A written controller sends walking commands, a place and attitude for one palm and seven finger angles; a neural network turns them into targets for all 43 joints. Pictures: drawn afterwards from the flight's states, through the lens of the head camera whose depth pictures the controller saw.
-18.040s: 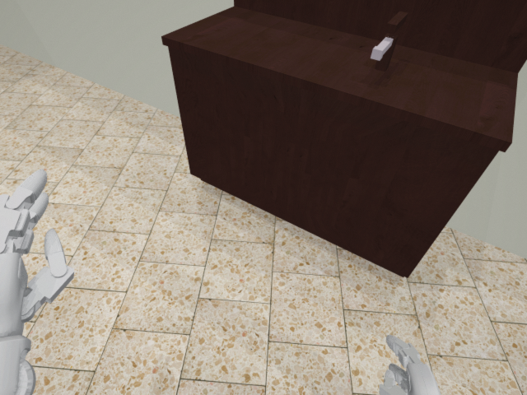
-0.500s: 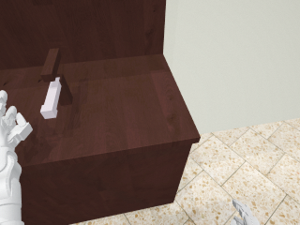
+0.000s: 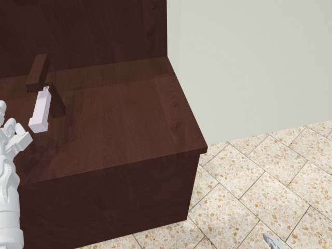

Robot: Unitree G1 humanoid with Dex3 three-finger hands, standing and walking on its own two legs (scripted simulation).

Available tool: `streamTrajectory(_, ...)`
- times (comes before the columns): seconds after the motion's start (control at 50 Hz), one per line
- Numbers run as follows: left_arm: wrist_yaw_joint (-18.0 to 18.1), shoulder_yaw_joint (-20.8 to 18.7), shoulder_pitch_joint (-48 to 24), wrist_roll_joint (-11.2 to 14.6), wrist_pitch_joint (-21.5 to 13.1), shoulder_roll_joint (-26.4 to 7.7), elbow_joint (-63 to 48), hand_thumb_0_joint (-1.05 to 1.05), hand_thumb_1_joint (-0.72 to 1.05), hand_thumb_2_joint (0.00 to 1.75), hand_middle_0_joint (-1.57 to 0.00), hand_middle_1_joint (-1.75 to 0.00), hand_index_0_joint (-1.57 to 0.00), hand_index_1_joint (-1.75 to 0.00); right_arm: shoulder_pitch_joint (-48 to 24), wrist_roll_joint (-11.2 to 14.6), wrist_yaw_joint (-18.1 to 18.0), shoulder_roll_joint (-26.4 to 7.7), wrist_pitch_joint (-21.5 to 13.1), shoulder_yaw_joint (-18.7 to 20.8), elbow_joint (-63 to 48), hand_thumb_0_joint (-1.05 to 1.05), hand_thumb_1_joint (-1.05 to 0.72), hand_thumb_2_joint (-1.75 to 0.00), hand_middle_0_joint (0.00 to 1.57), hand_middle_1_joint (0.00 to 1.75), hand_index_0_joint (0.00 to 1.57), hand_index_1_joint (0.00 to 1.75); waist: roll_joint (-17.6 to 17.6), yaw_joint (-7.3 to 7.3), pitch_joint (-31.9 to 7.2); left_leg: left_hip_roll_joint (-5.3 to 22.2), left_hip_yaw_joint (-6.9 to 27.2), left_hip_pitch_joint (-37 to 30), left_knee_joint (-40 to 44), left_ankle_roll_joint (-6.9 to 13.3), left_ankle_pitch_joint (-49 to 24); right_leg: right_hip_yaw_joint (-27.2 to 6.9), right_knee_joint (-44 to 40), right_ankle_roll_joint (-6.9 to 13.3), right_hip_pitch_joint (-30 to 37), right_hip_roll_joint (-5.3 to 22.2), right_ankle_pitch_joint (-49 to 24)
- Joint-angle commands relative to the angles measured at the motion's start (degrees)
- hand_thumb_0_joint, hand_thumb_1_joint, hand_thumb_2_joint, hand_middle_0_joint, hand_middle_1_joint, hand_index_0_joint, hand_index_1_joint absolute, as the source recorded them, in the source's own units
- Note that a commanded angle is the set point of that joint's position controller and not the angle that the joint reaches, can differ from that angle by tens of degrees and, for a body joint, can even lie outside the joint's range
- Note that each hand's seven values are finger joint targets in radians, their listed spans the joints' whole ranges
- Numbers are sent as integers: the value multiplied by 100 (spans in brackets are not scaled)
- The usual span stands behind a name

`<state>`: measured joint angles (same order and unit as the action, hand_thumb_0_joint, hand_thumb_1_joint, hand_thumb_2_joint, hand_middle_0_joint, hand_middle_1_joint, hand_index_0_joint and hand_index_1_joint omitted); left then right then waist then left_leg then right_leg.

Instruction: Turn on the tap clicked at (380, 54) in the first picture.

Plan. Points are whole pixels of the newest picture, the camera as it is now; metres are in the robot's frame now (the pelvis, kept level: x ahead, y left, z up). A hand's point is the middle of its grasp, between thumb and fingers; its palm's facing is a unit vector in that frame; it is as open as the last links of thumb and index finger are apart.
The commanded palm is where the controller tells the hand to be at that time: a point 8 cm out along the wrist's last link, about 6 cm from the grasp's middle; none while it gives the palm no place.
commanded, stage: push the lever round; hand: left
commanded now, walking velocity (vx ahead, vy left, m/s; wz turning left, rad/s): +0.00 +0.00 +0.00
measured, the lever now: (38, 124) +0.36 +0.32 +0.13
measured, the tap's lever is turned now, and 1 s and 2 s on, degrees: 2 14 39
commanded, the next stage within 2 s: none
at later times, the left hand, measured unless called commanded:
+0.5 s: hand (34, 136) +0.32 +0.32 +0.12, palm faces +0.51 -0.86 -0.08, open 7.8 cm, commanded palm +0.28 +0.35 +0.12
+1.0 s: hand (49, 134) +0.33 +0.29 +0.12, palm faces +0.56 -0.83 -0.06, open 7.7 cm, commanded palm +0.29 +0.31 +0.12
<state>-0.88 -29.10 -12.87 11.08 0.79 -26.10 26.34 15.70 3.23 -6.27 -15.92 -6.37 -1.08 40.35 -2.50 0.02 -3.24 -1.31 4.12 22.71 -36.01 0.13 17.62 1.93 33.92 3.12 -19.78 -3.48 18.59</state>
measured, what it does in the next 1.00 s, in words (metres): stands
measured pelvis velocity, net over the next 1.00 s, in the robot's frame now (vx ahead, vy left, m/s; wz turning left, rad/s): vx -0.01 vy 0.02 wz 0.01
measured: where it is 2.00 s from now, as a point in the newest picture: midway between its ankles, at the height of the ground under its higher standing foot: outside the picture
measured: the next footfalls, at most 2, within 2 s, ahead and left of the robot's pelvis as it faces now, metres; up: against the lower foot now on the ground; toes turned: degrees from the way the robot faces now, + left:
none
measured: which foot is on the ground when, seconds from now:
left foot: down 0.00-1.00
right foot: down 0.00-1.00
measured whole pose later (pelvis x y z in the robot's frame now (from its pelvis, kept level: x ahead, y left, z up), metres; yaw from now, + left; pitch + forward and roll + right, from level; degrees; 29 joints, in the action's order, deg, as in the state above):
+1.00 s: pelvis -0.01 +0.02 +0.00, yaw +1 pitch +3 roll -1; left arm 13.5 -19.5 -12.6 7.8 1.7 -14.7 15.8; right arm 12.0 1.9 -5.0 -14.0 -5.3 -1.0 40.5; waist -2.4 1.1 -3.3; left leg -2.6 4.0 22.3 -36.9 1.1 17.6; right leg 1.9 34.7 1.9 -19.1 -2.2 18.8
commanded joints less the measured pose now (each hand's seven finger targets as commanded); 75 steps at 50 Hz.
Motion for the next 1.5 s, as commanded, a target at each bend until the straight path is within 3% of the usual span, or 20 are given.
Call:
streamTrajectory(0.0, -24, -408, -1592, 48, -677, -1767, -1570, 0, 90, 90, -15, -15, -15, -15, -302, 1, -62, -733, -313, 318, -773, 0, -90, -90, 20, 30, 20, 30, -298, 55, -1500, -32, -169, -613, 277, 231, -1459, -209, -432, -201, 583, 204, -1865)
streamTrajectory(0.06, -20, -404, -1654, 59, -767, -1739, -1421, 0, 90, 90, -15, -15, -15, -15, -269, 19, -63, -723, -289, 323, -690, 0, -90, -90, 20, 30, 20, 30, -170, -25, -1394, -29, -187, -484, 271, 248, -1315, -242, -434, -239, 560, 230, -1855)
streamTrajectory(0.24, 104, -522, -1305, 38, -627, -1779, -1536, 0, 90, 90, -15, -15, -15, -15, -398, 40, -64, -696, -279, 314, -755, 0, -90, -90, 20, 30, 20, 30, -178, 91, -1155, -24, -207, -388, 332, 266, -1203, -243, -472, -247, 570, 252, -1755)
streamTrajectory(0.26, 108, -285, -1426, 55, -647, -1508, -1609, 0, 90, 90, -15, -15, -15, -15, -414, 33, -53, -688, -291, 308, -798, 0, -90, -90, 20, 30, 20, 30, -144, 13, -1125, -27, -217, -423, 341, 266, -1141, -236, -489, -261, 466, 250, -1681)
streamTrajectory(0.34, 165, -127, -1716, 35, -648, -1378, -1554, 0, 90, 90, -15, -15, -15, -15, -470, 44, -81, -697, -306, 289, -751, 0, -90, -90, 20, 30, 20, 30, -50, -48, -928, -13, -175, -436, 361, 273, -931, -205, -548, -232, 265, 219, -1322)
streamTrajectory(0.4, 196, -166, -1716, 28, -627, -1452, -1619, 0, 90, 90, -15, -15, -15, -15, -477, 24, -85, -712, -309, 302, -797, 0, -90, -90, 20, 30, 20, 30, -18, -14, -1269, -30, -182, -497, 362, 262, -977, -225, -512, -239, 408, 230, -1377)
streamTrajectory(0.54, 252, -107, -1840, -36, -560, -1416, -1664, 0, 90, 90, -15, -15, -15, -15, -530, 36, -78, -673, -259, 266, -764, 0, -90, -90, 20, 30, 20, 30, -210, 13, -1236, -11, -156, -559, 363, 238, -1069, -190, -499, -195, 420, 226, -1432)
streamTrajectory(0.56, 245, 200, -1929, -26, -574, -1078, -1788, 0, 90, 90, -15, -15, -15, -15, -550, 32, -59, -651, -278, 261, -815, 0, -90, -90, 20, 30, 20, 30, -280, -62, -1263, -19, -158, -663, 363, 232, -1087, -174, -487, -197, 338, 225, -1431)
streamTrajectory(0.58, 292, 56, -1763, -11, -550, -1167, -1726, 0, 90, 90, -15, -15, -15, -15, -543, 29, -61, -654, -284, 277, -811, 0, -90, -90, 20, 30, 20, 30, -256, 23, -1285, -17, -136, -640, 365, 222, -1093, -163, -480, -181, 364, 210, -1413)
streamTrajectory(0.72, 736, 628, -2052, -124, -506, -487, -2091, 0, 90, 90, -15, -15, -15, -15, -652, -5, -29, -634, -296, 268, -798, 0, -90, -90, 20, 30, 20, 30, -182, -74, -1151, 15, 12, -772, 415, 156, -1016, -30, -436, -153, 121, 187, -1130)
streamTrajectory(0.84, 1206, 578, -1987, -334, -393, -459, -2300, 0, 90, 90, -15, -15, -15, -15, -768, -82, -19, -623, -200, 268, -750, 0, -90, -90, 20, 30, 20, 30, -183, 29, -1303, 14, 46, -830, 419, 104, -1157, -7, -377, -123, 248, 195, -1155)
streamTrajectory(0.98, 1647, 1062, -1961, -446, -309, 201, -2645, 0, 90, 90, -15, -15, -15, -15, -875, -132, 71, -543, -124, 276, -771, 0, -90, -90, 20, 30, 20, 30, -187, 19, -1386, 48, 72, -956, 377, -12, -1420, 48, -310, -110, 233, 181, -1260)
streamTrajectory(1.04, 1870, 816, -1920, -509, -215, -2, -2431, 0, 90, 90, -15, -15, -15, -15, -947, -163, 53, -565, -34, 252, -714, 0, -90, -90, 20, 30, 20, 30, 18, 65, -1145, 38, 84, -752, 420, 16, -1203, 45, -344, -109, 244, 176, -1111)
streamTrajectory(1.12, 2090, 1212, -2194, -609, -136, 413, -2687, 0, 90, 90, -15, -15, -15, -15, -1076, -182, 82, -506, 41, 249, -795, 0, -90, -90, 20, 30, 20, 30, -136, 29, -1338, 28, 25, -863, 391, -14, -1259, 26, -320, -106, 257, 204, -1145)
streamTrajectory(1.24, 2414, 1047, -1952, -715, 5, 362, -2657, 0, 90, 90, -15, -15, -15, -15, -1117, -242, 97, -509, 211, 269, -760, 0, -90, -90, 20, 30, 20, 30, -81, 114, -1478, 16, -29, -840, 321, -4, -1499, -2, -303, -104, 438, 202, -1401)
streamTrajectory(1.3, 2528, 1294, -2212, -733, 53, 625, -2652, 0, 90, 90, -15, -15, -15, -15, -1149, -232, 108, -468, 254, 261, -785, 0, -90, -90, 20, 30, 20, 30, 124, 31, -1428, 19, -56, -784, 312, 34, -1425, -6, -324, -127, 442, 224, -1439)
streamTrajectory(1.34, 2628, 1139, -2157, -770, 102, 488, -2519, 0, 90, 90, -15, -15, -15, -15, -1180, -248, 81, -485, 297, 254, -721, 0, -90, -90, 20, 30, 20, 30, 101, 44, -1245, 0, -49, -687, 323, 69, -1247, -37, -384, -130, 387, 221, -1287)
streamTrajectory(1.36, 2654, 1362, -2367, -785, 111, 676, -2523, 0, 90, 90, -15, -15, -15, -15, -1224, -229, 85, -476, 316, 238, -753, 0, -90, -90, 20, 30, 20, 30, 168, -58, -1234, 2, -60, -681, 328, 86, -1167, -49, -411, -149, 336, 251, -1232)
streamTrajectory(1.44, 2850, 1425, -2655, -908, 110, 699, -2503, 0, 90, 90, -15, -15, -15, -15, -1271, -255, 61, -465, 329, 243, -673, 0, -90, -90, 20, 30, 20, 30, -98, -40, -1210, -2, -30, -737, 355, 81, -985, -68, -443, -121, 232, 243, -976)
streamTrajectory(1.48, 2943, 1713, -2930, -938, 110, 976, -2446, 0, 90, 90, -15, -15, -15, -15, -1266, -264, 78, -436, 329, 236, -672, 0, -90, -90, 20, 30, 20, 30, -80, -115, -1289, -8, -25, -791, 319, 83, -999, -72, -433, -118, 202, 258, -1007)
